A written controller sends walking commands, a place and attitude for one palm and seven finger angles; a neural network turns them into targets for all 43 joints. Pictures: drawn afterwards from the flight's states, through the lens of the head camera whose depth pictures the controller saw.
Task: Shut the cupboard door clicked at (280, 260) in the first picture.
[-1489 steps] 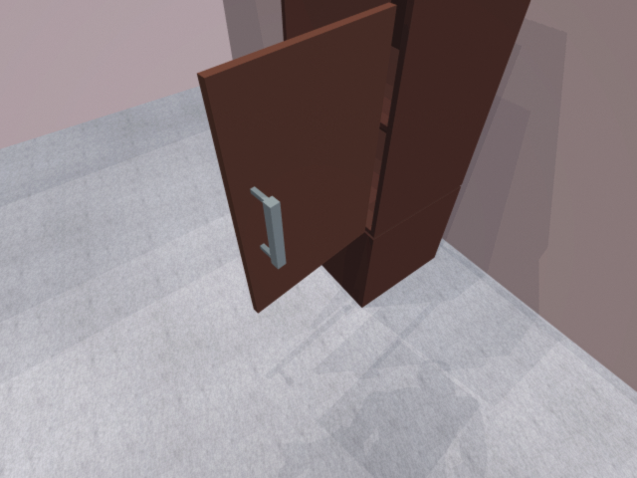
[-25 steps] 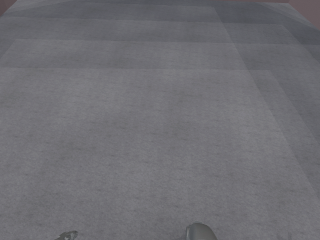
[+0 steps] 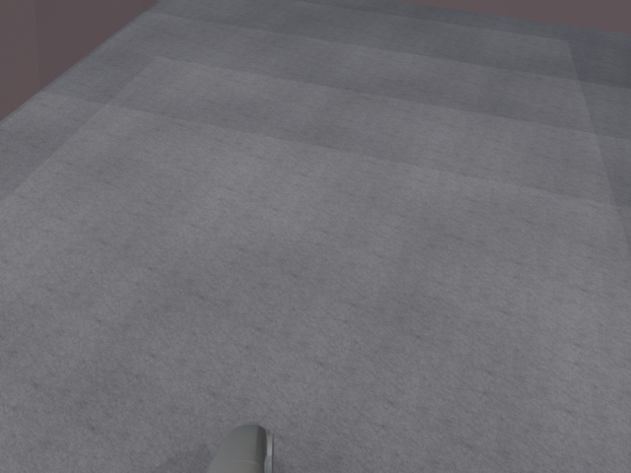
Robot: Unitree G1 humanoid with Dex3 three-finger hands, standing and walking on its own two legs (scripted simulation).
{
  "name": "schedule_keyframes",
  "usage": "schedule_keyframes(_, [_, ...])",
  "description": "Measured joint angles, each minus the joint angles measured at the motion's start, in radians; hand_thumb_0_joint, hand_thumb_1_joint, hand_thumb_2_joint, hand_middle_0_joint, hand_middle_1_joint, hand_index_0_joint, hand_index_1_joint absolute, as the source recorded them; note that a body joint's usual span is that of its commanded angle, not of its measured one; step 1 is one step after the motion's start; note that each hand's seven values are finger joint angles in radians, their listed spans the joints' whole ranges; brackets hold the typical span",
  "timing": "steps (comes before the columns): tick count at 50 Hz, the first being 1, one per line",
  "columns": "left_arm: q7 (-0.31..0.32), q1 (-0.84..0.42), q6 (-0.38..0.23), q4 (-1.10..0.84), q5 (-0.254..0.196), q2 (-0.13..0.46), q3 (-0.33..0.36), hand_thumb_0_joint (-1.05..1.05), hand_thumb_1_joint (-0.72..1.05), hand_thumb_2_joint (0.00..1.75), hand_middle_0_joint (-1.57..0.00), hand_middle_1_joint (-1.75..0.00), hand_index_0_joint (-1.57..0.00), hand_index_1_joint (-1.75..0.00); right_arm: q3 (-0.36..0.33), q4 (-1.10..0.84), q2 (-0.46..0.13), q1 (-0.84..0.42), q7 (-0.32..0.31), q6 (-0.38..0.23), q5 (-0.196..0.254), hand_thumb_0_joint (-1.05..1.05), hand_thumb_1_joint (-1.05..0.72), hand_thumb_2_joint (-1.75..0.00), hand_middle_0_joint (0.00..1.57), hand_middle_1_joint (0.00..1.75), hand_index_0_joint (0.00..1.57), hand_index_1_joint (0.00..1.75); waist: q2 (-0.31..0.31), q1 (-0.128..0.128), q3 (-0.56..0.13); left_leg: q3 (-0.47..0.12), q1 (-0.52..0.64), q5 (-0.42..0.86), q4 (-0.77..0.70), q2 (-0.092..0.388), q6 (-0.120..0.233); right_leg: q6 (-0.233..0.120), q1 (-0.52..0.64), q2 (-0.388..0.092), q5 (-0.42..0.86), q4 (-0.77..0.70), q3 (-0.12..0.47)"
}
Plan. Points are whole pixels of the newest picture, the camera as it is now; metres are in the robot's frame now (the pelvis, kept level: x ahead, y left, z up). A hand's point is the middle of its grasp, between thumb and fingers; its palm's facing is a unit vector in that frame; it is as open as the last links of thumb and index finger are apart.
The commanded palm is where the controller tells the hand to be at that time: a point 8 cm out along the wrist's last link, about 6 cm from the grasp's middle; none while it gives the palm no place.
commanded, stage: walk to a spot facing it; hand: left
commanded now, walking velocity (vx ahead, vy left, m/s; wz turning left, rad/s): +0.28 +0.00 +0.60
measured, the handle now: out of the picture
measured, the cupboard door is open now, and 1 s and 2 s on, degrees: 65 65 65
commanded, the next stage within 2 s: turn to face it in 0.24 s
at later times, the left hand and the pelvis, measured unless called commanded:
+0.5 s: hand (135, 400) +0.23 +0.29 -0.16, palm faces +0.25 -0.94 -0.21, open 7.4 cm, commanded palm none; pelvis +0.17 +0.07 +0.00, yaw +12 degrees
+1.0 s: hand (190, 347) +0.32 +0.23 -0.18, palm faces -0.02 -0.98 -0.21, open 7.3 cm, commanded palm none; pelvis +0.27 +0.05 +0.00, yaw -4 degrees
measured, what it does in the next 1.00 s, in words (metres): walks ahead: left foot, then right foot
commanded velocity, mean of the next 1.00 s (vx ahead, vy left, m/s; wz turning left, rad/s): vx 0.07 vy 0.00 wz -0.23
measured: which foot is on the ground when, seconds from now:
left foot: up 0.00-0.18, down 0.20-0.78, up 0.80-1.00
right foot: down 0.00-0.22, up 0.24-0.76, down 0.78-1.00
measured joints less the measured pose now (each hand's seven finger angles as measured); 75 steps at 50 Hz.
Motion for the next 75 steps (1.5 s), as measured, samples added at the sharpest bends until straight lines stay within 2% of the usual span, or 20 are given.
schedule_keyframes(6, [-0.004, 0.058, 0.003, 0.029, 0.003, 0.000, -0.008, 0.01, 0.92, 0.90, -0.20, -0.30, -0.20, -0.30, 0.022, -0.040, 0.011, -0.093, 0.016, 0.000, -0.002, 0.01, -0.92, -0.90, 0.19, 0.30, 0.19, 0.29, -0.014, 0.043, 0.040, 0.062, 0.056, -0.035, -0.271, 0.001, 0.026, 0.043, 0.085, -0.019, -0.086, 0.019, -0.075])
schedule_keyframes(10, [-0.014, 0.099, 0.016, 0.043, -0.001, 0.005, -0.006, 0.01, 0.91, 0.90, -0.20, -0.30, -0.20, -0.30, 0.036, -0.082, 0.017, -0.128, 0.019, -0.027, -0.006, 0.01, -0.91, -0.90, 0.20, 0.30, 0.19, 0.30, -0.038, 0.058, 0.053, 0.103, 0.176, -0.060, -0.448, -0.055, 0.073, 0.087, 0.082, -0.102, -0.196, 0.201, -0.090])
schedule_keyframes(11, [-0.020, 0.102, 0.026, 0.047, -0.006, 0.005, -0.006, 0.01, 0.91, 0.90, -0.20, -0.30, -0.20, -0.30, 0.036, -0.096, 0.013, -0.126, 0.017, -0.041, -0.008, 0.01, -0.91, -0.90, 0.20, 0.30, 0.19, 0.30, -0.031, 0.047, 0.049, 0.100, 0.179, -0.001, -0.449, -0.067, 0.094, 0.085, 0.035, -0.127, -0.202, 0.341, -0.059])
schedule_keyframes(12, [-0.025, 0.087, 0.043, 0.048, -0.009, 0.012, -0.007, 0.01, 0.91, 0.90, -0.20, -0.30, -0.20, -0.30, 0.037, -0.105, 0.011, -0.124, 0.010, -0.053, -0.005, 0.00, -0.91, -0.90, 0.20, 0.30, 0.20, 0.30, -0.031, 0.038, 0.054, 0.094, 0.169, -0.012, -0.407, -0.082, 0.112, 0.085, -0.033, -0.132, -0.223, 0.508, 0.021])
schedule_keyframes(14, [-0.024, 0.035, 0.069, 0.032, -0.013, 0.031, -0.001, 0.01, 0.91, 0.90, -0.20, -0.30, -0.20, -0.30, 0.045, -0.105, 0.011, -0.109, -0.006, -0.065, 0.003, 0.00, -0.91, -0.90, 0.20, 0.30, 0.20, 0.30, -0.034, 0.039, 0.068, 0.081, 0.189, -0.060, -0.387, -0.109, 0.132, 0.082, -0.170, -0.106, -0.232, 0.772, 0.168])
schedule_keyframes(16, [-0.018, -0.024, 0.074, 0.002, -0.010, 0.044, 0.012, 0.01, 0.91, 0.90, -0.20, -0.30, -0.20, -0.30, 0.052, -0.095, 0.013, -0.078, -0.020, -0.062, 0.005, 0.00, -0.91, -0.90, 0.20, 0.30, 0.20, 0.30, -0.033, 0.038, 0.065, 0.061, 0.227, -0.064, -0.432, -0.127, 0.129, 0.085, -0.283, -0.090, -0.187, 0.880, 0.240])
schedule_keyframes(20, [-0.015, -0.123, 0.064, -0.065, -0.003, 0.059, 0.027, 0.01, 0.91, 0.90, -0.20, -0.30, -0.20, -0.30, 0.059, -0.051, 0.024, -0.015, -0.037, -0.054, 0.006, 0.00, -0.91, -0.90, 0.20, 0.30, 0.20, 0.30, -0.027, 0.031, 0.047, 0.027, 0.319, -0.029, -0.559, -0.151, 0.131, 0.096, -0.425, -0.085, -0.070, 0.837, 0.318])
schedule_keyframes(25, [0.000, -0.172, 0.067, -0.080, -0.007, 0.067, 0.020, 0.01, 0.92, 0.90, -0.20, -0.30, -0.19, -0.30, 0.065, 0.010, 0.058, 0.059, -0.058, -0.058, 0.011, 0.00, -0.92, -0.90, 0.20, 0.30, 0.20, 0.30, -0.031, 0.015, 0.003, 0.017, 0.433, -0.016, -0.680, -0.150, 0.123, 0.096, -0.469, -0.054, 0.035, 0.705, 0.361])
schedule_keyframes(29, [0.002, -0.165, 0.086, -0.057, -0.010, 0.053, 0.010, 0.00, 0.92, 0.90, -0.19, -0.30, -0.19, -0.30, 0.069, 0.049, 0.077, 0.105, -0.064, -0.058, 0.009, 0.01, -0.92, -0.90, 0.20, 0.30, 0.20, 0.30, -0.036, 0.010, -0.026, 0.041, 0.498, -0.042, -0.714, -0.140, 0.113, 0.084, -0.421, -0.015, 0.065, 0.586, 0.362])
schedule_keyframes(34, [-0.011, -0.136, 0.118, -0.036, -0.009, 0.016, 0.001, 0.01, 0.91, 0.90, -0.20, -0.30, -0.19, -0.30, 0.065, 0.069, 0.084, 0.118, -0.070, -0.041, 0.001, 0.01, -0.91, -0.90, 0.20, 0.30, 0.20, 0.30, -0.025, 0.004, -0.023, 0.108, 0.523, -0.118, -0.668, -0.115, 0.099, 0.064, -0.326, 0.016, -0.009, 0.453, 0.307])
schedule_keyframes(40, [-0.024, -0.113, 0.105, -0.040, -0.005, -0.016, -0.003, 0.01, 0.91, 0.90, -0.20, -0.30, -0.20, -0.30, 0.048, 0.074, 0.070, 0.116, -0.071, -0.023, 0.011, 0.00, -0.91, -0.90, 0.20, 0.30, 0.20, 0.30, 0.011, -0.003, 0.002, 0.172, 0.456, -0.249, -0.455, -0.041, 0.052, 0.013, -0.179, 0.063, -0.049, 0.237, 0.268])
schedule_keyframes(43, [-0.007, -0.118, 0.081, -0.043, -0.010, -0.018, 0.000, 0.00, 0.92, 0.90, -0.20, -0.30, -0.20, -0.30, 0.038, 0.071, 0.056, 0.086, -0.073, 0.002, 0.019, 0.01, -0.91, -0.90, 0.20, 0.30, 0.20, 0.30, 0.020, -0.001, 0.034, 0.068, 0.306, -0.340, -0.117, -0.045, -0.005, -0.020, -0.164, 0.086, -0.076, 0.225, 0.278])
schedule_keyframes(45, [0.001, -0.112, 0.080, -0.046, -0.012, -0.014, 0.003, 0.00, 0.92, 0.90, -0.20, -0.30, -0.20, -0.30, 0.033, 0.060, 0.046, 0.061, -0.073, 0.012, 0.018, 0.01, -0.91, -0.90, 0.20, 0.30, 0.20, 0.30, 0.015, 0.008, 0.046, 0.021, 0.226, -0.322, 0.006, -0.049, -0.026, -0.022, -0.142, 0.093, -0.051, 0.183, 0.294])
schedule_keyframes(51, [0.000, -0.083, 0.087, -0.038, -0.009, 0.005, 0.011, 0.01, 0.92, 0.90, -0.20, -0.30, -0.20, -0.30, 0.023, -0.003, 0.020, -0.022, -0.063, 0.016, 0.015, 0.01, -0.91, -0.90, 0.20, 0.30, 0.20, 0.30, 0.001, 0.017, 0.044, -0.055, 0.111, -0.211, -0.031, -0.021, -0.064, -0.011, -0.101, 0.101, -0.012, 0.095, 0.357])
schedule_keyframes(57, [-0.012, -0.072, 0.101, -0.047, -0.001, 0.036, 0.026, 0.01, 0.91, 0.90, -0.20, -0.30, -0.20, -0.30, 0.026, -0.054, 0.015, -0.080, -0.062, 0.006, 0.021, 0.01, -0.91, -0.90, 0.20, 0.30, 0.20, 0.30, -0.024, 0.040, 0.027, -0.060, 0.175, -0.188, -0.276, -0.034, -0.067, 0.022, -0.107, 0.095, -0.050, 0.138, 0.429])
schedule_keyframes(59, [-0.013, -0.071, 0.108, -0.052, -0.003, 0.049, 0.032, 0.01, 0.91, 0.90, -0.20, -0.30, -0.20, -0.30, 0.031, -0.070, 0.016, -0.084, -0.062, -0.007, 0.024, 0.00, -0.91, -0.90, 0.20, 0.30, 0.20, 0.30, -0.034, 0.043, 0.017, -0.050, 0.241, -0.113, -0.422, -0.048, -0.064, 0.040, -0.121, 0.095, -0.080, 0.182, 0.454])
schedule_keyframes(61, [-0.012, -0.080, 0.118, -0.055, -0.013, 0.070, 0.039, 0.01, 0.91, 0.90, -0.20, -0.30, -0.20, -0.30, 0.040, -0.078, 0.024, -0.082, -0.063, -0.027, 0.018, 0.00, -0.91, -0.90, 0.20, 0.30, 0.20, 0.30, -0.053, 0.045, 0.009, -0.024, 0.269, -0.052, -0.475, -0.051, -0.026, 0.049, -0.164, 0.097, -0.164, 0.291, 0.468])
schedule_keyframes(64, [-0.011, -0.105, 0.131, -0.063, -0.013, 0.102, 0.048, 0.01, 0.91, 0.90, -0.20, -0.30, -0.20, -0.30, 0.064, -0.094, 0.043, -0.070, -0.061, -0.029, 0.005, 0.00, -0.91, -0.90, 0.20, 0.30, 0.20, 0.30, -0.070, 0.053, 0.017, 0.025, 0.293, -0.101, -0.464, -0.027, 0.025, 0.059, -0.269, 0.102, -0.294, 0.599, 0.418])
schedule_keyframes(67, [-0.027, -0.130, 0.138, -0.081, -0.010, 0.121, 0.055, 0.01, 0.91, 0.90, -0.20, -0.30, -0.20, -0.30, 0.076, -0.105, 0.051, -0.041, -0.065, -0.023, -0.001, 0.00, -0.91, -0.90, 0.20, 0.30, 0.20, 0.30, -0.056, 0.042, 0.021, 0.050, 0.333, -0.081, -0.525, 0.000, 0.029, 0.078, -0.340, 0.083, -0.256, 0.780, 0.354])
schedule_keyframes(75, [-0.049, -0.172, 0.151, -0.124, -0.008, 0.129, 0.056, 0.01, 0.92, 0.90, -0.20, -0.30, -0.19, -0.30, 0.064, -0.073, 0.037, 0.034, -0.062, -0.019, 0.002, 0.00, -0.91, -0.90, 0.20, 0.30, 0.20, 0.30, -0.025, 0.017, 0.021, 0.154, 0.394, -0.054, -0.613, 0.044, 0.028, 0.100, -0.366, 0.012, -0.155, 0.720, 0.315])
